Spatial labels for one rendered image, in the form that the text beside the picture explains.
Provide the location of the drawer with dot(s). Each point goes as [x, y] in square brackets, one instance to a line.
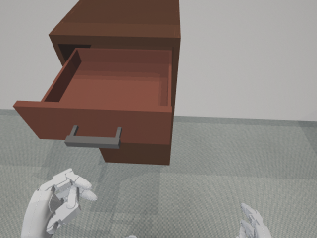
[102, 89]

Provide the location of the left robot hand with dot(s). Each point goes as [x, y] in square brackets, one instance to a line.
[46, 212]

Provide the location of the cabinet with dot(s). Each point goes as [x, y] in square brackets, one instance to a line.
[129, 25]

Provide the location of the handle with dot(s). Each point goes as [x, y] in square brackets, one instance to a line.
[92, 141]

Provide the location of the right robot hand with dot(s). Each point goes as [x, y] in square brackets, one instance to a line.
[256, 221]

